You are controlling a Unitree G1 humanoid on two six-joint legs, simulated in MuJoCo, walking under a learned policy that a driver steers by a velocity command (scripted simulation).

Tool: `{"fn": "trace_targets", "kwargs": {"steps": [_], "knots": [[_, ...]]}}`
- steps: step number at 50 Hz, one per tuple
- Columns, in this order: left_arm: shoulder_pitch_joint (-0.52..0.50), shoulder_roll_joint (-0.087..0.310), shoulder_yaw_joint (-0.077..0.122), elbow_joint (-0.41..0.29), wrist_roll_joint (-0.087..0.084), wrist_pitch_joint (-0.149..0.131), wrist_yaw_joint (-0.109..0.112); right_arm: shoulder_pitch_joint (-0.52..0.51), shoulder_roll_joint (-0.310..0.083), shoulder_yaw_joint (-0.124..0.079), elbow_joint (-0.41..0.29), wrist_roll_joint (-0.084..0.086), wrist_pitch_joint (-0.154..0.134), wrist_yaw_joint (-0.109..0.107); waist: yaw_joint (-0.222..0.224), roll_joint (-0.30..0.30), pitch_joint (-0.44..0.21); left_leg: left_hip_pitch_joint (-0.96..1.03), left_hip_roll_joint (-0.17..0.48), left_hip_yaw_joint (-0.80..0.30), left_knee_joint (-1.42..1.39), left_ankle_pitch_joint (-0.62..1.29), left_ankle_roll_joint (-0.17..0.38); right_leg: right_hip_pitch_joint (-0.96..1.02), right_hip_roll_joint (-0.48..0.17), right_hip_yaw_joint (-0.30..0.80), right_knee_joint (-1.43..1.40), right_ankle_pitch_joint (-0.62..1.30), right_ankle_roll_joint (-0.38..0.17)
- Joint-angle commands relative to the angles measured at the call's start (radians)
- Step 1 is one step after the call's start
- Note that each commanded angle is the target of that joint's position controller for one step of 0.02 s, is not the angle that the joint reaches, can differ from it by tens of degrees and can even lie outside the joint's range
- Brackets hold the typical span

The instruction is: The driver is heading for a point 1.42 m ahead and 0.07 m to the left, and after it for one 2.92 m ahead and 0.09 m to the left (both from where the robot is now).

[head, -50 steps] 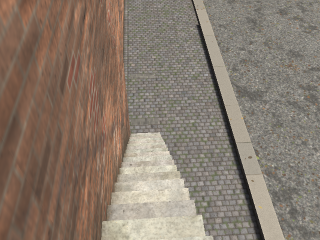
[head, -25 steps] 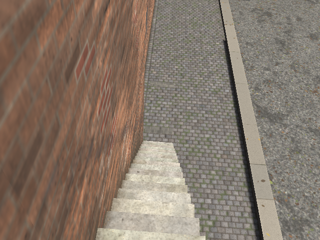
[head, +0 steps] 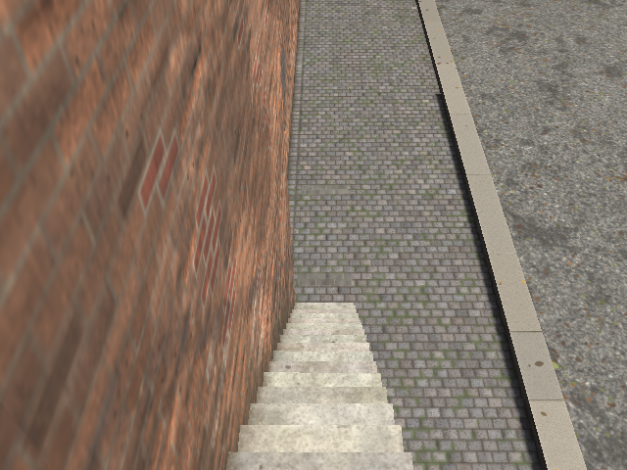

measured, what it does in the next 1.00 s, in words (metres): stands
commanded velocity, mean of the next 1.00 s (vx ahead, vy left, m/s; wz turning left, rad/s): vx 0.00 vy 0.00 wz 0.00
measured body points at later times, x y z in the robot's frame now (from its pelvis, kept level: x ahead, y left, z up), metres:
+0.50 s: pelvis +0.01 +0.00 +0.00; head -0.01 -0.01 +0.45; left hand +0.01 +0.22 -0.15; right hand -0.03 -0.24 -0.16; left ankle +0.02 +0.14 -0.74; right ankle -0.01 -0.09 -0.74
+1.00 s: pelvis +0.02 -0.01 +0.01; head +0.01 -0.01 +0.46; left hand +0.04 +0.22 -0.15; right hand +0.00 -0.25 -0.15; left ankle +0.02 +0.14 -0.74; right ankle -0.01 -0.09 -0.74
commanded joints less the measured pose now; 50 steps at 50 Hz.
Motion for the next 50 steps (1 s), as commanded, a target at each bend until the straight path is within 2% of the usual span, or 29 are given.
{"fn": "trace_targets", "kwargs": {"steps": [1,6,7,8,10,11,13,14,15,16,17,26,30,35,37,39,43,44,45,47,50], "knots": [[0.025,0.013,-0.02,-0.025,-0.002,-0.015,-0.026,0.041,-0.092,-0.014,-0.007,-0.003,-0.002,-0.001,0.0,-0.051,0.068,0.015,0.069,-0.093,-0.071,0.062,0.006,-0.087,-0.146,0.157,-0.146,0.172,-0.01],[0.028,0.015,-0.021,-0.006,-0.001,-0.018,-0.027,0.058,-0.087,-0.012,0.016,-0.009,0.001,0.0,-0.004,-0.05,0.084,0.024,0.068,-0.093,-0.078,0.062,0.005,-0.105,-0.142,0.156,-0.166,0.135,-0.01],[0.053,0.026,-0.021,-0.002,0.0,-0.022,-0.023,0.07,-0.119,-0.026,0.016,-0.011,-0.003,0.01,0.002,-0.054,0.105,0.004,0.063,-0.083,-0.086,0.047,-0.004,-0.097,-0.133,0.16,-0.167,0.098,-0.019],[0.052,0.028,-0.021,0.001,0.001,-0.023,-0.021,0.069,-0.12,-0.028,0.019,-0.013,-0.005,0.015,-0.001,-0.051,0.109,-0.002,0.061,-0.082,-0.092,0.045,-0.006,-0.097,-0.134,0.161,-0.168,0.086,-0.023],[0.055,0.029,-0.022,0.002,0.0,-0.024,-0.02,0.07,-0.11,-0.029,0.023,-0.012,-0.007,0.017,0.001,-0.047,0.109,0.007,0.059,-0.08,-0.095,0.049,-0.007,-0.104,-0.135,0.163,-0.172,0.084,-0.025],[0.065,0.038,-0.021,0.007,0.007,-0.025,-0.022,0.085,-0.09,-0.021,0.035,-0.014,-0.006,0.02,-0.001,-0.034,0.117,0.017,0.062,-0.076,-0.115,0.024,-0.002,-0.111,-0.142,0.171,-0.175,0.078,-0.025],[0.071,0.041,-0.021,0.01,0.006,-0.027,-0.024,0.087,-0.089,-0.02,0.041,-0.014,-0.006,0.02,0.001,-0.034,0.119,0.022,0.061,-0.073,-0.116,0.027,-0.002,-0.107,-0.142,0.173,-0.18,0.08,-0.023],[0.072,0.052,-0.02,0.024,-0.002,-0.028,-0.018,0.089,-0.085,-0.015,0.041,-0.025,-0.009,0.024,-0.006,-0.046,0.127,0.03,0.062,-0.073,-0.107,0.058,-0.001,-0.126,-0.139,0.17,-0.166,0.105,-0.017],[0.077,0.055,-0.024,0.027,-0.004,-0.031,-0.017,0.091,-0.076,-0.012,0.04,-0.022,-0.009,0.025,-0.006,-0.05,0.112,0.036,0.066,-0.076,-0.105,0.062,0.002,-0.114,-0.145,0.168,-0.159,0.13,-0.012],[0.066,0.064,-0.023,0.027,0.0,-0.035,-0.01,0.083,-0.087,-0.013,0.038,-0.009,-0.008,0.031,0.001,-0.057,0.111,0.024,0.076,-0.091,-0.122,0.005,0.013,-0.098,-0.147,0.173,-0.175,0.086,-0.015],[0.067,0.065,-0.024,0.029,0.001,-0.036,-0.009,0.077,-0.099,-0.016,0.037,-0.008,-0.009,0.033,0.004,-0.048,0.116,0.022,0.075,-0.091,-0.126,-0.005,0.015,-0.1,-0.148,0.178,-0.181,0.069,-0.018],[0.068,0.068,-0.027,0.05,-0.005,-0.041,-0.009,0.084,-0.095,-0.012,0.047,-0.008,-0.015,0.032,0.007,-0.026,0.128,0.031,0.086,-0.093,-0.14,0.041,0.013,-0.083,-0.151,0.178,-0.182,0.127,-0.017],[0.076,0.071,-0.025,0.06,-0.006,-0.04,-0.007,0.094,-0.092,-0.01,0.051,-0.01,-0.017,0.03,0.008,-0.032,0.108,0.044,0.088,-0.092,-0.134,0.065,0.016,-0.059,-0.153,0.177,-0.173,0.166,-0.018],[0.084,0.07,-0.023,0.065,0.0,-0.034,-0.001,0.103,-0.085,-0.01,0.055,-0.013,-0.018,0.028,0.015,-0.029,0.109,0.044,0.091,-0.089,-0.14,0.094,0.017,-0.043,-0.155,0.172,-0.158,0.213,-0.017],[0.082,0.07,-0.023,0.064,-0.001,-0.033,0.0,0.098,-0.087,-0.011,0.052,-0.011,-0.019,0.028,0.016,-0.031,0.105,0.048,0.091,-0.089,-0.141,0.1,0.017,-0.038,-0.157,0.174,-0.155,0.227,-0.017],[0.071,0.069,-0.023,0.056,0.0,-0.028,0.002,0.092,-0.086,-0.015,0.058,-0.001,-0.022,0.026,0.017,-0.028,0.101,0.049,0.095,-0.092,-0.155,0.12,0.017,-0.03,-0.161,0.169,-0.147,0.26,-0.014],[0.073,0.071,-0.023,0.056,-0.002,-0.027,0.004,0.087,-0.083,-0.018,0.06,-0.004,-0.022,0.026,0.018,-0.033,0.093,0.063,0.095,-0.094,-0.16,0.127,0.018,-0.023,-0.163,0.17,-0.151,0.266,-0.013],[0.048,0.084,-0.013,0.046,-0.005,-0.02,0.011,0.089,-0.101,-0.029,0.056,0.007,-0.036,0.019,0.016,-0.027,0.09,0.053,0.102,-0.101,-0.175,0.147,0.01,-0.027,-0.16,0.165,-0.135,0.284,0.001],[0.053,0.083,-0.013,0.044,-0.004,-0.016,0.014,0.086,-0.102,-0.03,0.058,0.011,-0.043,0.017,0.024,-0.025,0.08,0.055,0.103,-0.1,-0.171,0.162,0.01,-0.017,-0.163,0.164,-0.135,0.295,0.003],[0.07,0.071,-0.017,0.049,-0.002,-0.014,0.018,0.101,-0.084,-0.031,0.059,0.008,-0.048,0.017,0.024,-0.036,0.058,0.069,0.1,-0.099,-0.171,0.153,0.006,-0.009,-0.165,0.166,-0.129,0.303,0.004],[0.068,0.069,-0.017,0.049,-0.001,-0.013,0.017,0.097,-0.081,-0.035,0.055,0.002,-0.045,0.019,0.026,-0.034,0.075,0.059,0.096,-0.097,-0.177,0.126,0.004,-0.02,-0.166,0.168,-0.138,0.285,0.004]]}}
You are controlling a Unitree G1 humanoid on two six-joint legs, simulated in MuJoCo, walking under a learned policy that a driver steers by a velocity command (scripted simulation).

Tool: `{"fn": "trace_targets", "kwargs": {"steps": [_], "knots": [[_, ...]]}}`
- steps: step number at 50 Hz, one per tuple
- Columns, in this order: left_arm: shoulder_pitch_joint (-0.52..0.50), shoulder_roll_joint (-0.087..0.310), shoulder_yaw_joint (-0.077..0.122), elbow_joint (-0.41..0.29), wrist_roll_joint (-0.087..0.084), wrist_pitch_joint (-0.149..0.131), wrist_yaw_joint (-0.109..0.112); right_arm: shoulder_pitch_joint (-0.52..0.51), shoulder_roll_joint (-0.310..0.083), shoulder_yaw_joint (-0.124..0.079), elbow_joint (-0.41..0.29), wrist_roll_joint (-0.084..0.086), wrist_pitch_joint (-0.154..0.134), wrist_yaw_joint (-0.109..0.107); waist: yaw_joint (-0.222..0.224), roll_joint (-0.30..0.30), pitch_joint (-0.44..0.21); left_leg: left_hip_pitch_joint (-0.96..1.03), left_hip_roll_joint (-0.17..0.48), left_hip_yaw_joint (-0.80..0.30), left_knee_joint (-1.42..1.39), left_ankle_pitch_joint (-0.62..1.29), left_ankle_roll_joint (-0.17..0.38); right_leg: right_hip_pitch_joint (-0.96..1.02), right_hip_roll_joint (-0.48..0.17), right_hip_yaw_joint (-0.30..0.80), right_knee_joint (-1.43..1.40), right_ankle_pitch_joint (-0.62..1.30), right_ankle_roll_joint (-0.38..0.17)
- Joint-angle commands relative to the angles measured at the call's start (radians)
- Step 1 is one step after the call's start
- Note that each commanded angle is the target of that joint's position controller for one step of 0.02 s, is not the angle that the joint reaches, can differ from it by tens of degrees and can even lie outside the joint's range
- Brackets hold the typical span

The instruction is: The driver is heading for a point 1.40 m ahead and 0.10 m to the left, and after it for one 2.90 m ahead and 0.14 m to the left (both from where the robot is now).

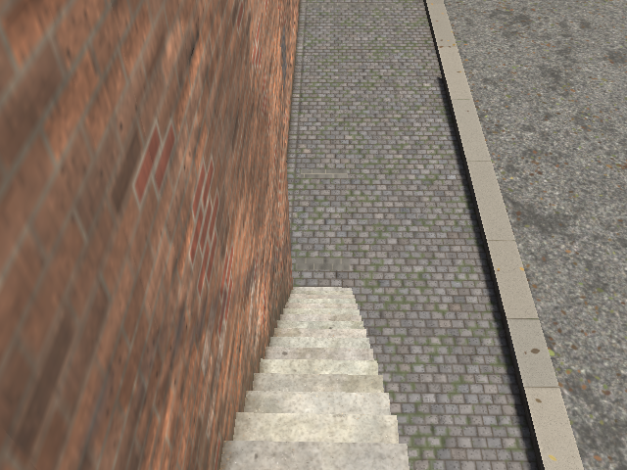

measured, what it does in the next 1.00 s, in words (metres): goes down: right foot 0.22 m lower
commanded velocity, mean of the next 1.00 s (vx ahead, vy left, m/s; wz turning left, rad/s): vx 0.25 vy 0.00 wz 0.00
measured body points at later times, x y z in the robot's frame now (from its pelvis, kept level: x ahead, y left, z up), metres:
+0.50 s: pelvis +0.01 +0.01 -0.02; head -0.02 +0.02 +0.43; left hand +0.00 +0.25 -0.17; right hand +0.01 -0.26 -0.16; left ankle +0.00 +0.12 -0.73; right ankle -0.03 -0.09 -0.74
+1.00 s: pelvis +0.18 +0.02 -0.17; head +0.19 +0.03 +0.28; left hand +0.31 +0.26 -0.30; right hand +0.09 -0.15 -0.32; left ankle +0.01 +0.12 -0.72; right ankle +0.23 -0.07 -0.93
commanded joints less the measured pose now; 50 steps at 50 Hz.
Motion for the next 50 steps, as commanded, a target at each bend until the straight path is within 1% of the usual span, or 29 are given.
{"fn": "trace_targets", "kwargs": {"steps": [1,8,14,16,19,22,23,24,25,27,29,30,31,32,33,34,36,37,38,39,40,41,42,44,46,47,48,49,50], "knots": [[0.032,0.06,0.005,-0.025,-0.016,-0.006,0.004,0.027,-0.083,-0.009,-0.03,-0.014,0.007,0.004,-0.008,-0.02,0.055,-0.016,0.108,-0.109,-0.065,0.118,0.02,-0.049,-0.142,0.14,-0.073,0.319,0.008],[0.053,0.056,0.004,-0.04,0.014,-0.033,-0.017,0.055,-0.099,-0.013,-0.026,-0.016,0.038,0.0,-0.013,0.011,0.049,-0.009,0.073,-0.097,-0.019,0.043,0.018,-0.072,-0.139,0.155,-0.086,0.271,-0.011],[0.056,0.074,0.006,-0.055,0.004,-0.039,-0.025,0.075,-0.098,-0.013,-0.026,-0.028,0.043,0.015,-0.014,-0.032,0.089,-0.035,0.064,-0.089,0.01,0.026,0.01,-0.106,-0.141,0.158,-0.097,0.277,0.0],[0.043,0.079,0.007,-0.066,0.007,-0.03,-0.027,0.069,-0.093,-0.006,-0.031,-0.025,0.042,0.015,-0.007,-0.071,0.079,-0.038,0.037,-0.066,0.059,-0.046,0.015,-0.125,-0.131,0.184,-0.156,0.02,-0.007],[0.056,0.165,0.045,-0.082,0.006,-0.015,-0.027,0.056,-0.128,-0.021,-0.059,-0.042,0.032,0.013,0.009,-0.13,0.119,-0.158,-0.028,-0.016,0.309,-0.179,0.063,-0.173,-0.152,0.254,-0.209,-0.367,-0.076],[0.132,0.189,0.073,-0.055,-0.007,-0.004,-0.013,-0.044,-0.159,-0.036,-0.112,-0.057,0.02,0.005,0.032,-0.098,0.189,-0.389,0.024,-0.088,0.385,-0.203,0.095,-0.084,-0.238,0.342,-0.204,-0.321,-0.136],[0.115,0.176,0.08,-0.066,-0.012,0.006,-0.002,-0.11,-0.161,-0.039,-0.14,-0.048,0.008,0.0,0.037,-0.075,0.183,-0.445,0.053,-0.118,0.386,-0.178,0.09,-0.03,-0.265,0.364,-0.187,-0.243,-0.163],[0.111,0.176,0.084,-0.064,-0.007,0.024,0.002,-0.085,-0.135,-0.032,-0.137,-0.062,0.009,-0.016,0.023,-0.107,0.164,-0.445,0.048,-0.083,0.41,-0.167,0.08,-0.028,-0.266,0.394,-0.154,-0.214,-0.196],[0.084,0.18,0.092,-0.067,0.012,0.023,0.0,-0.002,-0.135,-0.037,-0.109,-0.062,0.01,-0.024,-0.007,-0.09,0.124,-0.33,0.013,-0.042,0.531,-0.107,0.066,-0.132,-0.255,0.329,-0.116,-0.163,-0.203],[0.01,0.156,0.089,-0.086,0.013,0.021,-0.003,0.114,-0.125,-0.04,-0.073,-0.053,0.006,-0.028,-0.089,-0.039,0.119,-0.166,-0.011,-0.029,0.506,-0.076,0.061,-0.31,-0.204,0.249,-0.005,-0.156,-0.166],[-0.086,0.118,0.078,-0.106,0.013,0.019,-0.001,0.355,-0.121,-0.049,0.01,-0.047,-0.004,-0.041,-0.217,0.071,0.12,0.102,-0.035,-0.055,0.294,-0.073,0.088,-0.519,-0.068,0.094,0.28,-0.087,-0.059],[-0.104,0.099,0.066,-0.143,0.012,0.005,0.013,0.451,-0.218,-0.067,0.028,-0.043,-0.017,-0.05,-0.236,0.346,0.097,0.17,0.13,-0.349,0.111,0.092,0.164,-0.641,0.073,-0.02,0.646,-0.261,0.007],[-0.204,0.099,0.075,-0.242,-0.042,-0.099,0.023,0.569,-0.172,-0.04,-0.048,-0.3,-0.11,0.081,-0.264,0.381,0.169,0.187,0.188,-0.67,-0.003,-0.222,0.386,-1.01,0.101,0.079,0.973,-0.344,-0.069],[-0.233,0.085,0.054,-0.252,-0.039,-0.145,0.024,0.522,-0.11,-0.048,-0.043,-0.294,-0.148,0.121,-0.275,0.226,0.205,0.168,0.294,-0.822,-0.115,-0.558,0.47,-1.199,0.015,0.224,0.892,-0.286,-0.118],[-0.221,0.098,0.051,-0.243,-0.024,-0.158,0.033,0.353,-0.066,-0.032,-0.109,-0.234,-0.154,0.134,-0.223,0.118,0.214,0.074,0.3,-0.793,-0.114,-0.693,0.469,-1.232,-0.064,0.217,0.881,-0.192,-0.118],[-0.179,0.126,0.058,-0.223,-0.012,-0.158,0.041,0.214,-0.049,-0.023,-0.155,-0.199,-0.15,0.125,-0.17,0.026,0.137,-0.044,0.261,-0.696,-0.049,-0.685,0.454,-1.132,-0.092,0.158,0.86,-0.133,-0.086],[-0.01,0.081,0.044,-0.173,0.038,-0.141,0.03,0.056,-0.047,-0.009,-0.203,-0.223,-0.15,0.089,-0.005,0.007,-0.038,-0.45,0.101,-0.407,0.106,-0.454,0.338,-0.683,-0.077,0.112,0.972,0.112,-0.055],[0.089,0.115,0.043,-0.119,0.075,-0.134,0.011,-0.123,0.103,0.034,-0.294,-0.202,-0.184,0.052,0.028,-0.034,-0.033,-0.673,-0.056,-0.112,0.337,-0.226,0.244,-0.483,-0.09,0.12,0.724,0.623,-0.035],[0.12,0.126,0.061,-0.112,0.093,-0.121,-0.017,-0.124,0.028,0.026,-0.33,-0.167,-0.208,0.026,0.045,0.041,-0.089,-0.775,-0.074,-0.024,0.394,-0.289,0.23,-0.302,-0.043,0.032,0.726,0.675,0.019],[0.068,0.136,0.067,-0.132,0.083,-0.109,-0.041,0.011,-0.035,0.012,-0.269,-0.164,-0.217,0.012,-0.001,0.076,-0.059,-0.735,-0.026,-0.088,0.428,-0.384,0.242,-0.36,-0.039,0.02,0.787,0.616,0.049],[-0.038,0.138,0.067,-0.174,0.072,-0.101,-0.044,0.214,-0.049,0.008,-0.188,-0.174,-0.202,0.012,-0.084,0.069,0.003,-0.563,0.025,-0.2,0.472,-0.428,0.252,-0.611,-0.054,0.027,0.806,0.52,0.039],[-0.111,0.135,0.058,-0.21,0.058,-0.092,-0.029,0.262,-0.016,0.012,-0.202,-0.151,-0.191,-0.001,-0.143,-0.01,0.072,-0.608,-0.012,-0.133,0.58,-0.483,0.189,-0.566,-0.081,0.006,0.444,0.751,0.033],[-0.162,0.107,0.052,-0.216,0.035,-0.085,-0.03,0.326,-0.028,0.01,-0.19,-0.151,-0.175,0.012,-0.18,0.015,0.058,-0.657,-0.021,-0.13,0.559,-0.515,0.198,-0.414,-0.045,-0.075,0.311,0.799,0.04],[-0.265,0.092,0.041,-0.231,0.024,-0.062,-0.031,0.34,-0.034,0.013,-0.199,-0.146,-0.138,0.053,-0.222,0.134,0.101,-0.599,0.07,-0.321,0.423,-0.625,0.264,-0.379,-0.056,-0.031,0.211,0.582,0.052],[-0.425,0.103,0.032,-0.271,0.015,-0.048,-0.028,0.369,-0.031,0.016,-0.208,-0.143,-0.109,0.055,-0.282,0.086,0.171,-0.363,0.113,-0.502,0.425,-0.547,0.31,-0.533,-0.101,0.05,-0.091,0.417,0.022],[-0.14,0.08,0.022,-0.164,0.042,-0.057,-0.021,0.302,-0.076,0.013,-0.187,-0.207,-0.101,0.088,-0.141,0.125,0.052,-0.489,0.117,-0.5,0.609,-0.414,0.282,-0.222,-0.112,0.097,0.186,0.642,0.0],[0.184,0.151,0.047,-0.069,0.045,-0.072,0.003,0.173,-0.076,0.002,-0.223,-0.179,-0.106,0.111,-0.004,0.043,0.017,-0.434,0.048,-0.375,0.863,-0.314,0.232,-0.078,-0.102,0.086,0.132,0.567,0.019],[0.169,0.233,0.084,-0.042,-0.002,-0.078,0.021,0.186,-0.021,-0.004,-0.189,-0.118,-0.094,0.106,-0.012,-0.112,0.085,-0.28,0.002,-0.316,1.011,-0.363,0.226,-0.16,-0.093,0.046,-0.361,0.397,0.036],[0.285,0.283,0.116,0.001,0.005,-0.078,0.017,0.235,-0.115,-0.022,-0.141,-0.167,-0.082,0.141,0.016,-0.172,0.009,-0.399,-0.064,-0.251,1.301,-0.28,0.231,0.199,-0.058,-0.063,-0.283,0.552,-0.002]]}}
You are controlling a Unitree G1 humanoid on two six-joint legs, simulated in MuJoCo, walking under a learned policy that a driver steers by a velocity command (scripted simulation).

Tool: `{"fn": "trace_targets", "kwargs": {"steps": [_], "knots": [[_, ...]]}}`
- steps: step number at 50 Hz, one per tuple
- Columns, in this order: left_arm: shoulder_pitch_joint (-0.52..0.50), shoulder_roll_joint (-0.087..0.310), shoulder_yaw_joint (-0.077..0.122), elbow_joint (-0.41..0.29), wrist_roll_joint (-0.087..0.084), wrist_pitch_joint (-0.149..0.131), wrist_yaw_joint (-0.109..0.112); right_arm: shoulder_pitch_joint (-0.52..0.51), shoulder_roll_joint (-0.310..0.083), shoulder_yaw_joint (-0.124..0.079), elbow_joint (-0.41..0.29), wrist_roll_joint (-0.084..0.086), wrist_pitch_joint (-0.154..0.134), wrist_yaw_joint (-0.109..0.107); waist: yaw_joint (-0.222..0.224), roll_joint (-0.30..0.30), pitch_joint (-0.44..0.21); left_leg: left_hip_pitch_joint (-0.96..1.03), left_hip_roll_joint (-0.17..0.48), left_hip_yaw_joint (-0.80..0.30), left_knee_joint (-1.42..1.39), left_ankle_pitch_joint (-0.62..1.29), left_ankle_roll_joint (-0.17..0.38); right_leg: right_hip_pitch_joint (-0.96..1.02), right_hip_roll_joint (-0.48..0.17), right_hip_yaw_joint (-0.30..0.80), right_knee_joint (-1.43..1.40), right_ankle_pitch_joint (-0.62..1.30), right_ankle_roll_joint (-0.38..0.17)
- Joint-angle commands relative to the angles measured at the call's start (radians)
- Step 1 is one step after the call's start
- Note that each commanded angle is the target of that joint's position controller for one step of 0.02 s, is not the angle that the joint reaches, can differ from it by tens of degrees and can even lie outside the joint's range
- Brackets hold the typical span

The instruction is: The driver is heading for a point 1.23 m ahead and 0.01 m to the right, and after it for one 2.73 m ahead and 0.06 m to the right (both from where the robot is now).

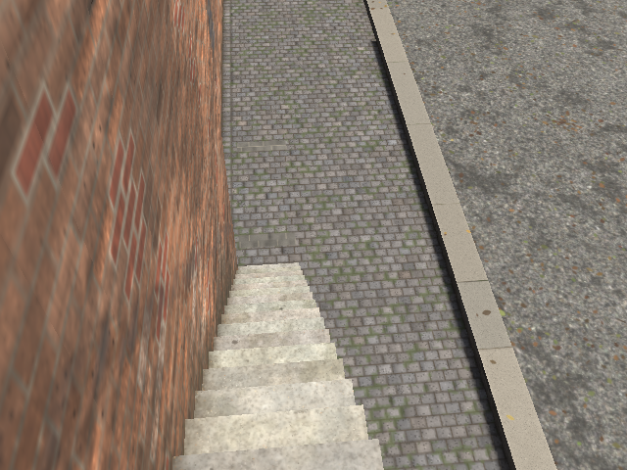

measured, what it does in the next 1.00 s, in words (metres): goes down: left foot 0.21 m lower, then right foot 0.21 m lower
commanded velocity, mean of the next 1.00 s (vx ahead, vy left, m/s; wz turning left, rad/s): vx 0.49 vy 0.00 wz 0.00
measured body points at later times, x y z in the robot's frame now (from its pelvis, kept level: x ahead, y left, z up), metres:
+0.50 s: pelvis +0.25 +0.04 -0.27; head +0.26 +0.06 +0.18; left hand +0.26 +0.31 -0.42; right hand +0.29 -0.20 -0.40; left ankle +0.26 +0.12 -1.00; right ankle +0.14 -0.10 -0.71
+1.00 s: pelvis +0.53 +0.05 -0.51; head +0.54 +0.08 -0.07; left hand +0.40 +0.31 -0.66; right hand +0.65 -0.15 -0.63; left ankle +0.63 +0.19 -1.05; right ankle +0.48 -0.02 -1.21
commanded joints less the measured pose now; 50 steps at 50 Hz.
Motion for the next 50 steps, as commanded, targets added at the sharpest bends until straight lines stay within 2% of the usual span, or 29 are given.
{"fn": "trace_targets", "kwargs": {"steps": [1,3,4,6,9,10,11,13,17,18,19,20,22,23,25,27,28,30,31,34,38,41,42,43,44,45,46,48,50], "knots": [[0.613,0.257,0.102,0.149,-0.006,0.007,0.006,0.081,-0.164,-0.054,0.043,-0.026,0.005,0.076,0.25,-0.21,-0.145,-0.479,-0.044,-0.203,0.598,0.164,0.032,0.863,-0.099,0.049,0.197,0.525,-0.231],[0.609,0.301,0.117,0.189,0.013,-0.017,-0.006,-0.1,-0.072,-0.036,-0.17,0.027,-0.017,0.08,0.247,-0.052,-0.065,-1.055,-0.007,-0.238,0.725,0.188,0.029,0.936,-0.328,0.325,0.259,0.313,-0.374],[0.499,0.174,0.109,0.128,-0.046,0.025,-0.024,-0.118,-0.284,-0.107,-0.041,0.162,-0.003,-0.097,0.249,0.024,-0.102,-1.034,0.107,-0.155,0.631,0.195,-0.018,0.857,-0.433,0.475,0.205,0.205,-0.42],[0.384,-0.005,0.043,0.135,-0.028,0.004,-0.033,-0.167,-0.169,-0.096,-0.002,0.123,0.046,-0.177,0.156,0.116,0.084,-0.799,0.108,-0.269,0.25,0.541,-0.067,0.32,-0.316,0.301,0.223,0.163,-0.271],[0.186,0.071,0.037,0.125,-0.061,-0.01,0.013,-0.173,-0.031,-0.064,0.039,0.071,0.093,-0.138,0.03,0.057,0.083,0.005,0.097,-0.082,-0.306,1.196,-0.096,-0.336,-0.103,0.122,0.099,-0.086,-0.155],[0.037,0.005,-0.033,0.008,0.041,-0.053,0.054,-0.102,0.011,-0.005,-0.061,-0.078,0.077,0.04,-0.023,-0.065,0.321,-0.265,0.199,-0.224,-0.301,1.469,0.017,-0.52,-0.091,0.054,0.176,-0.327,-0.197],[0.084,-0.002,-0.041,0.064,0.045,-0.069,0.057,-0.095,-0.051,-0.021,-0.043,-0.107,0.065,0.083,0.015,0.002,0.235,-0.294,0.181,-0.22,-0.396,1.479,0.036,-0.434,-0.1,0.106,0.259,-0.445,-0.243],[0.236,0.069,-0.041,0.111,0.037,-0.092,0.055,-0.136,-0.095,-0.019,-0.103,-0.065,0.058,0.089,0.057,0.114,0.103,0.101,0.138,-0.096,-0.642,1.551,0.009,-0.555,-0.005,0.012,0.349,-0.71,-0.191],[0.292,0.181,-0.022,0.116,-0.012,-0.067,0.072,-0.363,-0.202,0.001,-0.232,-0.099,0.076,0.088,0.172,0.093,0.177,-0.131,0.167,-0.171,-0.933,1.259,-0.025,-0.146,-0.088,0.26,0.599,-0.717,-0.2],[0.257,0.214,-0.015,0.092,-0.005,-0.063,0.063,-0.256,-0.208,-0.004,-0.208,-0.118,0.068,0.086,0.134,0.043,0.126,-0.04,0.125,-0.099,-0.875,1.212,-0.013,-0.143,-0.078,0.271,0.687,-0.606,-0.203],[0.244,0.185,-0.007,0.08,-0.033,-0.046,0.06,-0.235,-0.209,-0.007,-0.199,-0.062,0.049,0.077,0.149,0.15,0.105,-0.009,0.158,-0.15,-1.266,1.069,-0.001,0.021,-0.042,0.275,0.792,-0.686,-0.181],[0.254,0.216,-0.008,0.089,0.028,-0.023,0.025,-0.012,-0.257,-0.033,-0.109,-0.079,0.036,0.068,0.062,0.104,0.062,0.296,0.102,-0.065,-1.093,1.189,0.006,-0.113,0.004,0.234,1.009,-0.587,-0.161],[0.373,0.159,0.01,0.14,0.017,-0.006,-0.046,0.286,-0.355,-0.099,-0.029,-0.063,0.006,0.038,-0.034,0.384,0.014,0.774,0.188,-0.133,-0.928,1.439,0.168,-0.616,0.202,0.115,1.839,-0.927,-0.07],[0.385,0.072,-0.004,0.03,-0.021,-0.037,-0.045,0.285,-0.414,-0.113,-0.046,-0.051,-0.007,0.041,0.066,0.388,-0.173,0.968,0.283,-0.308,-0.784,1.528,0.236,-0.863,0.182,0.045,1.826,-0.875,-0.056],[0.091,0.043,-0.046,-0.136,-0.049,-0.068,-0.026,0.113,-0.353,-0.096,-0.059,-0.014,-0.024,0.043,0.011,0.205,0.0,0.79,0.527,-0.766,-0.987,0.676,0.374,-1.245,0.027,0.103,1.728,-0.813,-0.007],[0.055,0.037,-0.055,-0.109,-0.03,-0.061,0.028,-0.013,-0.003,0.0,-0.037,-0.052,-0.052,0.031,0.119,-0.02,0.141,0.32,0.46,-0.653,-0.988,0.593,0.276,-1.151,-0.159,0.247,1.183,-0.345,0.005],[0.188,0.117,-0.021,0.008,-0.011,-0.058,0.026,-0.146,0.039,0.02,-0.104,-0.018,-0.062,0.011,0.175,-0.037,0.205,-0.192,0.3,-0.385,-0.94,0.696,0.264,-0.706,-0.129,0.143,0.885,-0.063,0.009],[0.293,0.044,-0.01,0.079,0.056,-0.05,-0.04,-0.233,-0.181,-0.036,-0.157,0.005,-0.095,-0.022,0.259,0.221,0.148,-0.639,0.112,-0.18,-0.886,0.669,0.231,-0.097,0.006,-0.038,1.087,0.016,0.026],[0.226,0.079,-0.001,0.067,0.075,-0.042,-0.047,-0.187,-0.115,-0.017,-0.152,0.02,-0.094,-0.035,0.198,0.168,0.128,-0.483,0.064,-0.173,-0.786,0.665,0.176,-0.259,-0.02,0.017,0.913,0.165,0.013],[0.16,0.078,-0.003,0.043,-0.022,-0.04,-0.025,-0.079,-0.207,-0.023,-0.163,0.047,-0.061,-0.047,0.116,0.093,0.054,-0.421,0.062,-0.184,-0.621,0.488,0.111,-0.015,0.057,-0.071,0.459,0.297,0.048],[0.075,0.106,-0.011,-0.012,-0.005,-0.032,-0.012,-0.054,-0.177,-0.027,-0.182,0.041,-0.027,-0.026,0.074,0.162,0.154,0.042,0.182,-0.557,-0.459,0.83,0.17,-0.41,0.018,0.06,0.334,-0.063,0.058],[0.678,0.168,0.025,0.199,0.0,-0.055,0.016,-0.328,-0.213,-0.05,-0.246,0.013,-0.029,0.0,0.286,-0.076,0.038,-0.192,0.06,-0.421,0.074,0.981,0.091,0.311,0.087,-0.021,0.131,-0.107,0.026],[0.83,0.179,0.063,0.236,-0.048,-0.064,0.029,-0.36,-0.291,-0.084,-0.249,0.049,-0.018,0.018,0.405,-0.258,0.095,-0.213,-0.083,-0.273,0.575,0.665,0.016,0.424,0.06,-0.045,-0.353,-0.009,-0.074],[0.745,0.238,0.06,0.183,-0.035,-0.057,0.008,-0.192,-0.175,-0.056,-0.211,-0.008,-0.015,0.08,0.242,-0.127,-0.142,-0.757,-0.174,-0.233,0.837,0.051,-0.085,1.013,-0.176,0.226,0.327,0.815,-0.348],[0.7,0.251,0.1,0.157,0.027,-0.057,0.015,-0.181,-0.059,-0.025,-0.303,0.004,-0.015,0.087,0.257,0.018,-0.104,-1.089,-0.122,-0.319,0.707,0.105,-0.105,1.143,-0.264,0.384,0.405,0.913,-0.412],[0.625,0.3,0.13,0.18,0.038,-0.038,0.009,-0.123,-0.049,-0.021,-0.349,0.023,-0.003,0.095,0.238,0.011,-0.016,-1.218,-0.035,-0.411,0.744,0.234,-0.086,0.927,-0.355,0.54,0.333,0.486,-0.451],[0.474,0.18,0.091,0.154,0.04,-0.032,-0.001,-0.088,-0.053,-0.017,-0.284,0.025,0.04,0.08,0.18,0.228,0.097,-1.167,0.034,-0.423,0.456,0.522,-0.031,0.575,-0.295,0.494,0.246,0.127,-0.383],[0.29,-0.096,-0.007,0.154,-0.013,-0.045,0.028,0.022,-0.034,0.001,-0.187,0.0,0.077,0.077,0.063,0.259,0.191,-0.748,0.182,-0.275,0.036,1.023,-0.014,-0.19,-0.109,0.302,0.155,-0.13,-0.303],[0.241,-0.038,-0.04,0.177,0.02,-0.083,0.047,-0.161,-0.004,0.03,-0.237,-0.01,0.078,0.111,0.033,0.129,0.144,-0.334,0.22,-0.172,0.036,1.296,-0.03,-0.622,-0.015,0.25,0.18,-0.465,-0.31]]}}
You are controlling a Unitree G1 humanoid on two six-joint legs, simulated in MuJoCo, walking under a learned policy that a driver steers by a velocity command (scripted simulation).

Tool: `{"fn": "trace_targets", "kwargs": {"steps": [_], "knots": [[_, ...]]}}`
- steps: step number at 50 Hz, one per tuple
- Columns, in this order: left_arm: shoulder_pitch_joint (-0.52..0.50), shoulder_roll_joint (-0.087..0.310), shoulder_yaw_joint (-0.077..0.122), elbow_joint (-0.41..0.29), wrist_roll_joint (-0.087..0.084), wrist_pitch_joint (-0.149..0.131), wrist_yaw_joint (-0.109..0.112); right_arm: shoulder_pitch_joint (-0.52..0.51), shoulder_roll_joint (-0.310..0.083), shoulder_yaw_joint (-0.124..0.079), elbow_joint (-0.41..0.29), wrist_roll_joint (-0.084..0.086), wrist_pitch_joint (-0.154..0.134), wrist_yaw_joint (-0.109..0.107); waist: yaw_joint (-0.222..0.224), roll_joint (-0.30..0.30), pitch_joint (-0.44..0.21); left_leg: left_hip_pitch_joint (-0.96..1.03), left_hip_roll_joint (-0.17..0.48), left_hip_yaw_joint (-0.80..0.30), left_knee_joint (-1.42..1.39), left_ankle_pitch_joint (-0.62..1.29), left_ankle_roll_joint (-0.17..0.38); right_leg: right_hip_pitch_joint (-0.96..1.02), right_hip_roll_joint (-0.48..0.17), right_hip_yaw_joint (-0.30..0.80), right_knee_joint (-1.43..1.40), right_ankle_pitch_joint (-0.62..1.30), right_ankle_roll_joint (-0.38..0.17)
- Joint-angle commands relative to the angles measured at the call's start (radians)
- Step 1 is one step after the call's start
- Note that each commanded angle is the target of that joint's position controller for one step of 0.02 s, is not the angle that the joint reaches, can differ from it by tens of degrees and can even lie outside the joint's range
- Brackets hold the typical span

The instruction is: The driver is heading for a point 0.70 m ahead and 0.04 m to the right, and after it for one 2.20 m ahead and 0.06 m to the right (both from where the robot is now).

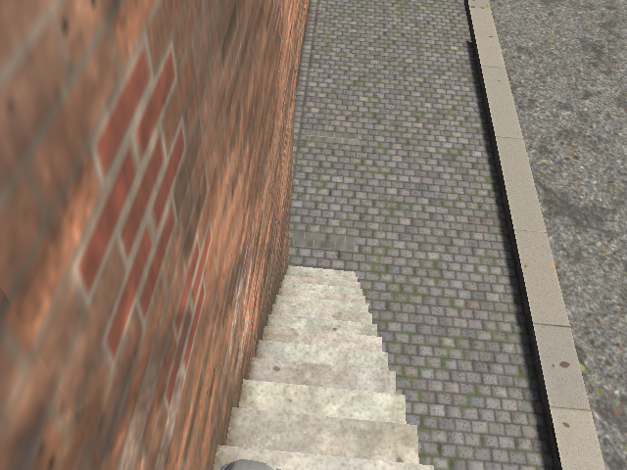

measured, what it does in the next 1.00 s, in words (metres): goes down: left foot 0.22 m lower, then right foot 0.21 m lower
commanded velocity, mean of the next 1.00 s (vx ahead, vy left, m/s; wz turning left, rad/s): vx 0.50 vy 0.00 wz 0.00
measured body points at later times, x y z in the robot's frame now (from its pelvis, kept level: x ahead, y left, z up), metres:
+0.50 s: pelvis +0.24 +0.03 -0.25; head +0.24 +0.05 +0.20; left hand +0.32 +0.27 -0.39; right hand +0.19 -0.18 -0.38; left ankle +0.17 +0.11 -0.91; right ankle +0.42 -0.16 -0.87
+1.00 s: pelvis +0.45 -0.07 -0.44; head +0.47 -0.06 +0.01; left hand +0.31 +0.14 -0.58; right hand +0.55 -0.28 -0.57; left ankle +0.66 +0.09 -1.02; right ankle +0.39 -0.14 -1.13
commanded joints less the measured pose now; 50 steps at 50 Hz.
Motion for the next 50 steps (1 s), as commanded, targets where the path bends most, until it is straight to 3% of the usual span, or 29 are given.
{"fn": "trace_targets", "kwargs": {"steps": [1,4,5,7,10,11,12,14,16,17,19,21,23,24,26,30,32,33,34,35,36,37,38,40,43,45,46,47,50], "knots": [[-0.259,-0.022,-0.067,-0.136,0.014,-0.082,0.033,0.09,-0.008,0.034,-0.024,-0.022,0.024,0.036,-0.149,0.072,0.038,0.333,0.128,0.064,-0.394,0.577,-0.005,-0.542,-0.176,0.221,-0.18,0.229,-0.171],[-0.104,0.039,-0.083,-0.132,-0.057,-0.105,0.098,-0.013,-0.023,0.046,-0.065,-0.031,0.022,-0.005,-0.043,-0.024,-0.025,0.758,0.036,0.203,-0.761,0.637,-0.073,-0.573,-0.061,0.056,0.077,0.014,-0.082],[-0.043,0.111,-0.068,-0.144,-0.105,-0.068,0.084,-0.01,-0.052,0.044,-0.06,-0.022,0.015,-0.016,0.0,-0.067,-0.009,0.774,0.017,0.25,-0.813,0.436,-0.119,-0.516,-0.06,0.064,0.186,-0.045,-0.074],[-0.08,0.155,-0.062,-0.191,-0.106,-0.029,0.045,0.118,-0.076,0.044,-0.072,-0.066,0.008,-0.02,-0.06,-0.022,0.027,0.812,0.04,0.25,-0.906,0.298,-0.111,-0.384,-0.124,0.164,0.388,0.119,-0.062],[-0.131,0.158,-0.038,-0.214,-0.03,0.005,-0.072,0.618,-0.149,-0.026,0.103,-0.066,-0.028,-0.065,-0.261,0.222,0.024,1.262,0.117,0.226,-1.372,0.623,0.053,-0.395,0.008,0.137,1.266,-0.027,0.043],[0.1,0.006,-0.048,-0.208,-0.033,0.013,-0.133,0.561,-0.318,-0.071,0.059,-0.048,-0.03,-0.067,-0.091,0.206,-0.179,1.541,0.279,-0.061,-0.963,1.061,0.158,-0.697,0.002,0.214,1.461,-0.233,0.054],[0.112,0.005,-0.044,-0.289,-0.07,-0.006,-0.137,0.617,-0.309,-0.078,0.082,-0.055,-0.027,-0.032,-0.1,0.101,-0.269,1.666,0.432,-0.333,-0.941,1.134,0.387,-0.893,0.053,0.295,1.485,-0.224,0.096],[-0.131,-0.014,-0.079,-0.414,-0.106,0.003,-0.095,0.367,-0.267,-0.072,0.05,0.013,-0.044,-0.012,-0.062,0.029,-0.085,1.384,0.525,-0.426,-1.094,0.567,0.429,-1.181,-0.146,0.191,1.446,-0.172,0.153],[-0.159,-0.055,-0.099,-0.399,-0.079,0.022,-0.055,0.137,0.023,0.01,0.047,-0.001,-0.098,-0.053,0.034,-0.046,0.192,0.763,0.384,-0.249,-1.203,0.147,0.256,-1.027,-0.327,0.281,0.72,0.332,0.156],[0.009,0.022,-0.06,-0.29,-0.06,0.044,-0.075,0.044,0.015,0.017,0.018,0.039,-0.106,-0.065,0.081,0.016,0.247,0.322,0.249,-0.046,-1.155,0.042,0.24,-0.663,-0.303,0.224,0.521,0.589,0.176],[-0.056,0.006,-0.034,-0.252,0.003,0.068,-0.125,0.176,-0.204,-0.04,0.096,0.015,-0.111,-0.073,0.031,0.166,0.149,0.064,0.235,-0.05,-1.236,-0.362,0.267,-0.343,-0.172,0.079,0.917,0.587,0.167],[-0.153,0.052,-0.015,-0.284,0.0,0.045,-0.101,0.242,-0.125,-0.013,0.129,0.031,-0.136,-0.104,-0.057,0.028,0.094,0.521,0.165,-0.062,-1.037,-0.24,0.206,-0.735,-0.201,0.235,0.471,0.693,0.126],[-0.329,0.007,-0.033,-0.355,-0.016,0.04,-0.084,0.42,-0.06,0.012,0.235,-0.016,-0.129,-0.127,-0.125,0.068,0.056,0.849,0.261,-0.169,-0.952,-0.108,0.224,-0.923,-0.233,0.284,0.331,0.65,0.124],[-0.262,0.028,-0.038,-0.304,-0.028,0.044,-0.085,0.329,-0.048,0.024,0.174,0.025,-0.112,-0.135,-0.099,0.028,0.043,0.79,0.202,-0.081,-0.858,-0.217,0.182,-0.848,-0.256,0.255,0.116,0.918,0.134],[-0.286,0.03,-0.039,-0.295,-0.027,0.061,-0.087,0.257,-0.089,0.02,0.111,0.014,-0.088,-0.112,-0.062,0.02,0.049,0.402,0.122,0.042,-0.889,-0.441,0.139,-0.379,-0.22,0.124,0.107,1.051,0.133],[-0.336,0.062,-0.052,-0.322,-0.037,0.037,-0.05,0.318,-0.12,-0.008,0.123,0.0,-0.085,-0.117,-0.128,0.037,0.125,0.574,0.149,0.024,-0.758,-0.388,0.075,-0.309,-0.228,0.139,-0.065,0.717,0.184],[-0.393,0.062,-0.042,-0.288,-0.005,0.034,-0.055,0.203,-0.248,-0.049,0.075,0.015,-0.07,-0.121,-0.126,0.151,0.131,0.667,0.17,-0.049,-0.644,-0.423,0.132,-0.232,-0.231,0.075,-0.233,0.658,0.129],[-0.234,0.077,-0.035,-0.224,-0.019,0.039,-0.048,0.174,-0.234,-0.048,0.086,-0.025,-0.058,-0.1,-0.078,0.107,0.066,0.649,0.183,-0.041,-0.5,-0.388,0.095,-0.056,-0.268,0.123,-0.241,0.735,0.122],[-0.243,0.133,-0.014,-0.189,-0.037,0.037,-0.044,0.153,-0.167,-0.034,0.086,0.05,-0.035,-0.098,-0.079,-0.04,0.132,0.805,0.128,-0.064,-0.344,-0.491,0.096,-0.173,-0.293,0.14,-0.722,0.632,0.112],[0.167,0.158,0.008,-0.01,-0.05,0.019,-0.049,0.162,-0.208,-0.029,0.116,-0.053,-0.023,-0.049,0.026,-0.004,-0.042,0.598,0.079,0.054,-0.118,-0.25,0.039,0.443,-0.228,0.017,-0.36,1.032,0.11],[0.286,0.276,0.063,-0.018,-0.044,0.021,-0.047,0.127,-0.206,-0.039,0.106,0.008,-0.024,-0.021,0.144,-0.305,-0.062,0.42,-0.096,0.117,0.36,-0.677,0.013,0.547,-0.307,0.111,-0.564,1.191,-0.004],[0.227,0.368,0.081,-0.059,-0.047,0.017,-0.056,0.288,-0.113,-0.035,0.087,0.018,-0.038,-0.006,-0.006,-0.379,-0.256,0.027,-0.171,0.085,0.65,-0.809,-0.011,0.987,-0.404,0.176,-0.04,1.679,-0.135],[0.275,0.337,0.086,-0.044,-0.007,0.012,-0.05,0.201,-0.109,-0.03,0.021,0.03,-0.046,-0.003,0.066,-0.228,-0.237,-0.223,-0.165,0.08,0.679,-0.796,-0.02,1.029,-0.467,0.272,-0.019,1.68,-0.207],[0.176,0.241,0.061,-0.012,0.023,0.028,-0.047,0.191,-0.033,-0.013,-0.017,0.047,-0.041,-0.027,0.02,-0.118,-0.015,-0.372,-0.031,-0.067,0.513,-0.463,0.042,0.604,-0.542,0.457,-0.171,0.728,-0.221],[0.009,-0.068,-0.048,-0.019,0.03,0.005,-0.01,0.28,0.033,0.025,0.033,-0.004,-0.011,-0.012,-0.129,-0.026,0.174,-0.21,0.104,-0.033,0.115,-0.063,0.087,-0.008,-0.418,0.343,-0.279,0.352,-0.124],[0.031,-0.044,-0.07,0.026,-0.003,-0.042,0.017,0.198,0.005,0.023,0.029,0.013,0.015,0.011,-0.092,0.017,0.159,-0.07,0.098,0.041,-0.165,0.255,0.017,-0.241,-0.367,0.294,-0.297,0.227,-0.161],[0.033,0.002,-0.077,0.051,0.025,-0.053,0.023,0.179,0.035,0.045,0.018,0.015,0.021,0.025,-0.107,-0.037,0.133,-0.024,0.104,0.033,-0.086,0.324,0.001,-0.287,-0.35,0.308,-0.265,0.222,-0.169],[-0.089,0.046,-0.078,-0.008,0.014,-0.074,0.041,0.062,-0.078,0.014,-0.002,-0.017,0.005,0.024,-0.089,0.01,0.105,-0.008,0.098,-0.013,-0.308,0.421,0.001,-0.232,-0.299,0.246,-0.226,0.252,-0.131],[-0.166,0.051,-0.114,-0.077,-0.01,-0.081,0.055,0.041,-0.097,-0.005,0.015,-0.055,-0.004,-0.009,-0.108,-0.029,0.025,0.343,0.055,0.064,-0.597,0.677,-0.004,-0.383,-0.235,0.159,-0.093,0.133,-0.131]]}}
